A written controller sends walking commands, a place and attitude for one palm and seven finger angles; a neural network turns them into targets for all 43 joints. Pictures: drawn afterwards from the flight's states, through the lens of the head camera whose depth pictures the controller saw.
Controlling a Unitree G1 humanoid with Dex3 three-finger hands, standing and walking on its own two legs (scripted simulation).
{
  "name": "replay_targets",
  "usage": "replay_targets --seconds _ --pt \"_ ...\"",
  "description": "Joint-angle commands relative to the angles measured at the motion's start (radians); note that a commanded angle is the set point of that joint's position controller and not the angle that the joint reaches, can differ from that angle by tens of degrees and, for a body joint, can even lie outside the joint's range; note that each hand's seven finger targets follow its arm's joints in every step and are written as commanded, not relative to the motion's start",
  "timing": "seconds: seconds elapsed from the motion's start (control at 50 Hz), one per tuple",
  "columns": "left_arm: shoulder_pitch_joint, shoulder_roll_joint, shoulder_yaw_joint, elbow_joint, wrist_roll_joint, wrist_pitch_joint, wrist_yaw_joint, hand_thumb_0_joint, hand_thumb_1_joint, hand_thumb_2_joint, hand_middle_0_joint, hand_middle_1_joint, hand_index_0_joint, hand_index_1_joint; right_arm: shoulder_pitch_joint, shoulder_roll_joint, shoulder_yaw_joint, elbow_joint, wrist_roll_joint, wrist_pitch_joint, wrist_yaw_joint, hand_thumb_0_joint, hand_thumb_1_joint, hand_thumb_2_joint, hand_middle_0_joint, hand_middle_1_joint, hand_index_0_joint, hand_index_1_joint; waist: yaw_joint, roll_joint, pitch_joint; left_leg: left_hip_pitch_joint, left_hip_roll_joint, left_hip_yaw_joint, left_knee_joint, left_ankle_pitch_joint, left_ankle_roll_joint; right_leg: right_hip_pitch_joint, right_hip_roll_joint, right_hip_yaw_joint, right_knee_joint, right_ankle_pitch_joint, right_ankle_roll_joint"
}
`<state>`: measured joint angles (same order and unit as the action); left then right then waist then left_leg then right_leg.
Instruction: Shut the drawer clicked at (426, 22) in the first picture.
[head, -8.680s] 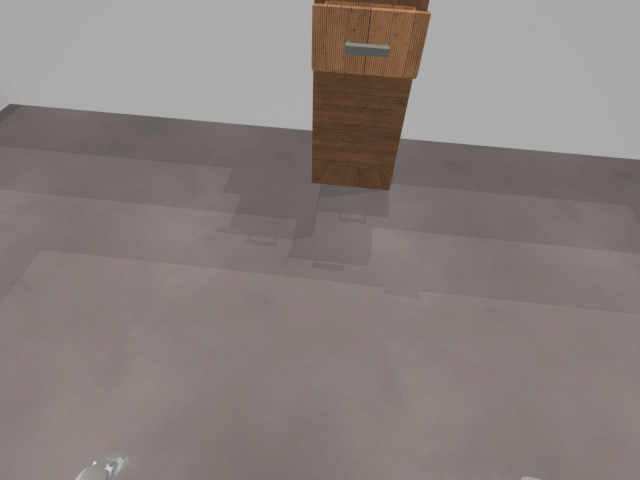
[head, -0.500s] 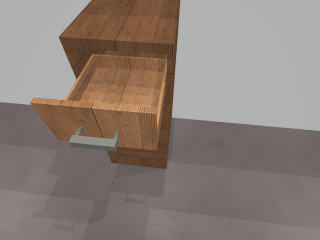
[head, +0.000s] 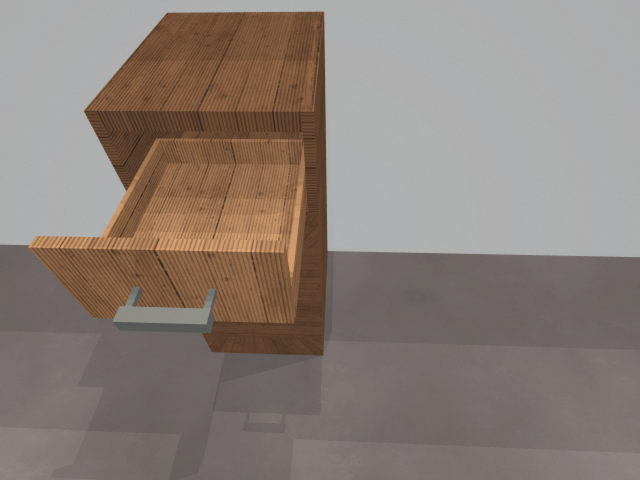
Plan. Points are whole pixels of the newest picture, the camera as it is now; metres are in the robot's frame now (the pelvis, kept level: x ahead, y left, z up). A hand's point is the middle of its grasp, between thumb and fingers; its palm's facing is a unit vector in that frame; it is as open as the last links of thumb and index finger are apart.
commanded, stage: come to a stop and stand still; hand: left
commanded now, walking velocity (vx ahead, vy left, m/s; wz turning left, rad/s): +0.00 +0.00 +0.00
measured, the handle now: (169, 306) +0.34 +0.23 +0.01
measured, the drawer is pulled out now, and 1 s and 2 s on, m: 0.26 0.26 0.23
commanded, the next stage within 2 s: look again from close up in 0.38 s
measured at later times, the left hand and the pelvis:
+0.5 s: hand out of the picture -0.01 +0.15 -0.17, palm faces +0.04 -0.98 -0.18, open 7.4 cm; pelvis +0.01 +0.00 +0.01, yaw -1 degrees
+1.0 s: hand out of the picture +0.01 +0.23 -0.17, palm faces +0.00 -0.98 -0.21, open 7.4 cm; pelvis +0.01 +0.05 +0.01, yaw -2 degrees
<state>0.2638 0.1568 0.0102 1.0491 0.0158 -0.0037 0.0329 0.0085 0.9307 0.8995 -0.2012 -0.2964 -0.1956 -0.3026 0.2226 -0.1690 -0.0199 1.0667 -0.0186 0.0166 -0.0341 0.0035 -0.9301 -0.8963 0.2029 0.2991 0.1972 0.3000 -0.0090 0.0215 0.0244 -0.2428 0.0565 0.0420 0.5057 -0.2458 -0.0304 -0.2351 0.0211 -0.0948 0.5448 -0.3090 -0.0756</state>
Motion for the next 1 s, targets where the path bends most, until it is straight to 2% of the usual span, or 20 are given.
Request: replay_targets --seconds 0.0,0.04,0.2,0.3,0.4,0.42,0.44,0.46,0.48,0.5,0.52,0.54,0.56,0.58,0.6,0.64,0.68,0.78,0.9,0.98 --pt "0.046 0.093 0.016 -0.027 -0.004 -0.023 -0.004 0.0 0.9 0.9 -0.2 -0.3 -0.2 -0.3 0.083 -0.042 0.007 0.007 0.002 -0.032 0.001 0.0 -0.9 -0.9 0.2 0.3 0.2 0.3 0.006 -0.043 -0.003 0.071 0.052 -0.039 -0.1 0.16 0.031 0.001 -0.137 0.154 -0.184 0.264 0.026" --pt "0.052 0.105 0.019 -0.01 -0.007 -0.022 -0.004 0.0 0.9 0.9 -0.2 -0.3 -0.2 -0.3 0.079 -0.037 0.012 0.018 0.003 -0.031 0.0 0.0 -0.9 -0.9 0.2 0.3 0.2 0.3 0.012 -0.004 0.01 0.053 0.048 -0.033 -0.108 0.145 0.025 0.03 -0.14 0.156 -0.196 0.26 0.036" --pt "0.072 0.101 0.014 0.019 -0.006 -0.023 -0.002 0.0 0.9 0.9 -0.2 -0.3 -0.2 -0.3 0.126 -0.021 0.016 0.054 0.005 -0.026 -0.002 0.0 -0.9 -0.9 0.2 0.3 0.2 0.3 0.012 -0.048 0.046 0.054 0.036 -0.021 -0.127 0.075 0.018 0.043 -0.139 0.158 -0.268 0.181 0.042" --pt "0.087 0.086 0.012 0.03 -0.007 -0.024 -0.001 0.0 0.9 0.9 -0.2 -0.3 -0.2 -0.3 0.147 -0.015 0.02 0.068 0.004 -0.028 -0.003 0.0 -0.9 -0.9 0.2 0.3 0.2 0.3 0.014 -0.036 0.067 0.057 0.04 -0.025 -0.142 0.08 0.019 0.031 -0.13 0.15 -0.277 0.141 0.034" --pt "0.109 0.07 0.01 0.04 -0.007 -0.027 0.0 0.0 0.9 0.9 -0.2 -0.3 -0.2 -0.3 0.161 -0.011 0.02 0.071 0.005 -0.033 -0.006 0.0 -0.9 -0.9 0.2 0.3 0.2 0.3 0.014 -0.029 0.055 0.069 0.045 -0.029 -0.147 0.108 0.022 0.043 -0.125 0.14 -0.259 0.185 0.029" --pt "0.2 0.1 0.018 0.078 0.005 -0.058 0.048 0.0 0.9 0.9 -0.2 -0.3 -0.2 -0.3 0.02 -0.058 0.004 0.004 0.011 -0.05 -0.001 0.0 -0.9 -0.9 0.2 0.3 0.2 0.3 0.062 -0.06 0.075 -0.081 0.024 0.044 0.152 0.006 -0.005 0.082 -0.225 0.266 -0.222 0.95 0.153" --pt "0.188 0.147 0.026 0.033 0.007 -0.067 0.044 0.0 0.9 0.9 -0.2 -0.3 -0.2 -0.3 0.115 -0.006 0.006 -0.039 0.014 -0.03 0.001 0.0 -0.9 -0.9 0.2 0.3 0.2 0.3 -0.005 -0.051 -0.033 -0.113 0.002 -0.051 0.228 -0.126 0.031 0.174 -0.296 0.282 -0.181 0.992 0.126" --pt "0.157 0.118 0.017 0.022 0.005 -0.066 0.037 0.0 0.9 0.9 -0.2 -0.3 -0.2 -0.3 0.116 -0.006 0.003 -0.033 0.013 -0.028 0.003 0.0 -0.9 -0.9 0.2 0.3 0.2 0.3 -0.01 0.038 -0.05 -0.098 0.011 -0.047 0.247 -0.122 0.039 0.149 -0.278 0.232 -0.171 0.904 0.05" --pt "0.139 0.114 0.018 0.018 0.01 -0.064 0.034 0.0 0.9 0.9 -0.2 -0.3 -0.2 -0.3 0.128 0.02 0.006 -0.034 0.018 -0.032 0.008 0.0 -0.9 -0.9 0.2 0.3 0.2 0.3 -0.02 0.006 -0.087 -0.085 0.017 -0.027 0.203 -0.136 0.032 0.155 -0.261 0.203 -0.17 0.776 -0.037" --pt "0.112 0.121 0.02 -0.005 0.007 -0.059 0.031 0.0 0.9 0.9 -0.2 -0.3 -0.2 -0.3 0.145 0.022 0.009 -0.045 0.016 -0.03 0.013 0.0 -0.9 -0.9 0.2 0.3 0.2 0.3 -0.02 0.009 -0.101 -0.037 -0.003 0.0 0.115 -0.099 0.029 0.161 -0.231 0.173 -0.149 0.704 -0.059" --pt "0.102 0.111 0.018 -0.012 0.008 -0.054 0.031 0.0 0.9 0.9 -0.2 -0.3 -0.2 -0.3 0.169 0.017 0.01 -0.042 0.015 -0.034 0.012 0.0 -0.9 -0.9 0.2 0.3 0.2 0.3 -0.03 -0.07 -0.103 0.013 -0.013 0.001 0.029 -0.045 0.031 0.128 -0.207 0.155 -0.128 0.565 -0.048" --pt "0.094 0.09 0.012 -0.008 0.003 -0.047 0.029 0.0 0.9 0.9 -0.2 -0.3 -0.2 -0.3 0.186 0.002 0.01 -0.027 0.013 -0.038 0.01 0.0 -0.9 -0.9 0.2 0.3 0.2 0.3 -0.032 -0.09 -0.072 0.051 -0.007 -0.014 -0.021 -0.003 0.035 0.069 -0.179 0.144 -0.124 0.38 -0.029" --pt "0.091 0.063 0.006 -0.003 -0.003 -0.039 0.026 0.0 0.9 0.9 -0.2 -0.3 -0.2 -0.3 0.197 -0.021 0.007 -0.025 0.01 -0.042 0.008 0.0 -0.9 -0.9 0.2 0.3 0.2 0.3 -0.03 -0.081 -0.021 0.057 0.027 -0.049 -0.05 0.04 0.048 0.004 -0.142 0.139 -0.126 0.213 -0.005" --pt "0.096 0.042 0.002 -0.005 -0.005 -0.031 0.022 0.0 0.9 0.9 -0.2 -0.3 -0.2 -0.3 0.194 -0.041 0.008 -0.029 0.005 -0.045 0.006 0.0 -0.9 -0.9 0.2 0.3 0.2 0.3 -0.017 -0.026 0.027 0.016 0.059 -0.085 -0.078 0.054 0.066 -0.024 -0.112 0.138 -0.136 0.088 0.011" --pt "0.108 0.04 0.004 -0.006 -0.002 -0.025 0.021 0.0 0.9 0.9 -0.2 -0.3 -0.2 -0.3 0.185 -0.049 0.008 -0.035 0.001 -0.048 0.005 0.0 -0.9 -0.9 0.2 0.3 0.2 0.3 -0.003 -0.009 0.065 -0.021 0.082 -0.101 -0.1 0.061 0.076 -0.028 -0.096 0.127 -0.14 0.047 0.015" --pt "0.107 0.046 0.0 0.003 -0.004 -0.02 0.015 0.0 0.9 0.9 -0.2 -0.3 -0.2 -0.3 0.162 -0.05 0.017 -0.031 0.0 -0.048 0.003 0.0 -0.9 -0.9 0.2 0.3 0.2 0.3 0.008 0.077 0.112 -0.073 0.066 -0.126 -0.145 0.033 0.084 -0.008 -0.087 0.121 -0.12 0.038 0.019" --pt "0.118 0.051 -0.002 0.008 -0.002 -0.017 0.011 0.0 0.9 0.9 -0.2 -0.3 -0.2 -0.3 0.148 -0.059 0.019 -0.038 0.003 -0.048 0.003 0.0 -0.9 -0.9 0.2 0.3 0.2 0.3 0.015 0.033 0.123 -0.083 0.062 -0.129 -0.174 -0.018 0.087 0.001 -0.084 0.124 -0.126 0.035 0.023" --pt "0.115 0.055 -0.006 0.009 -0.003 -0.012 0.005 0.0 0.9 0.9 -0.2 -0.3 -0.2 -0.3 0.158 -0.078 0.021 -0.026 0.001 -0.052 0.003 0.0 -0.9 -0.9 0.2 0.3 0.2 0.3 0.018 0.013 0.103 -0.066 0.062 -0.143 -0.225 -0.08 0.092 0.016 -0.09 0.115 -0.115 0.045 0.03" --pt "0.109 0.065 -0.005 0.013 -0.005 -0.012 0.004 0.0 0.9 0.9 -0.2 -0.3 -0.2 -0.3 0.166 -0.074 0.027 0.0 0.004 -0.058 0.0 0.0 -0.9 -0.9 0.2 0.3 0.2 0.3 0.019 -0.009 0.048 0.003 0.059 -0.124 -0.208 0.063 0.094 0.034 -0.101 0.114 -0.108 0.098 0.038" --pt "0.118 0.061 -0.009 0.026 -0.007 -0.013 0.006 0.0 0.9 0.9 -0.2 -0.3 -0.2 -0.3 0.168 -0.07 0.029 0.02 0.006 -0.058 -0.001 0.0 -0.9 -0.9 0.2 0.3 0.2 0.3 0.017 -0.032 0.051 0.023 0.051 -0.103 -0.18 0.117 0.092 0.03 -0.11 0.126 -0.114 0.13 0.04"
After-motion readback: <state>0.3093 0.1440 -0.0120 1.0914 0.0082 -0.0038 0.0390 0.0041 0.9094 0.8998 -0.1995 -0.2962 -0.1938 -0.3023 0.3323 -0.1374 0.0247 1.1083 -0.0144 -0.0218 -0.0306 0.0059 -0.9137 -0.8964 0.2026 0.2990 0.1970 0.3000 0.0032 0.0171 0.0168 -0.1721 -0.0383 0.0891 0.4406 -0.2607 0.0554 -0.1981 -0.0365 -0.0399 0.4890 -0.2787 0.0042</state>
